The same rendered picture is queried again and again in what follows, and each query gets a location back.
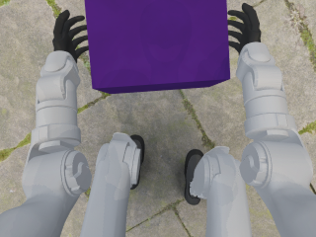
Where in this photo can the robot left hand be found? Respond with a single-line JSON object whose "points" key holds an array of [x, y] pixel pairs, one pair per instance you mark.
{"points": [[63, 36]]}

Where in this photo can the right robot thigh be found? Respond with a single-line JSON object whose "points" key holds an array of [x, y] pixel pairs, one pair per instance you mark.
{"points": [[227, 208]]}

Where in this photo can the robot left forearm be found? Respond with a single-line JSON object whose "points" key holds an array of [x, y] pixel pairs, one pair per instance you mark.
{"points": [[56, 107]]}

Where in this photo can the carton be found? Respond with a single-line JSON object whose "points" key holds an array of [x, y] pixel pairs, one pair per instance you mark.
{"points": [[157, 45]]}

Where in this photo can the left robot upper arm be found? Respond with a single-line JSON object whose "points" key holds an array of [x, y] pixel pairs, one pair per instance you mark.
{"points": [[52, 184]]}

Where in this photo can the right robot shin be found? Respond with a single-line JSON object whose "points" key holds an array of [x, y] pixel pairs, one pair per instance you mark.
{"points": [[194, 191]]}

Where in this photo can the robot right forearm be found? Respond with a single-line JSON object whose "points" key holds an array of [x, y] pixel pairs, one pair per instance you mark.
{"points": [[264, 97]]}

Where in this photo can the robot right hand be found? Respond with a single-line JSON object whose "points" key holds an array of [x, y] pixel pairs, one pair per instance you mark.
{"points": [[250, 28]]}

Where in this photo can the right robot upper arm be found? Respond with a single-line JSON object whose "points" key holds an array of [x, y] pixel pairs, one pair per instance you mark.
{"points": [[281, 173]]}

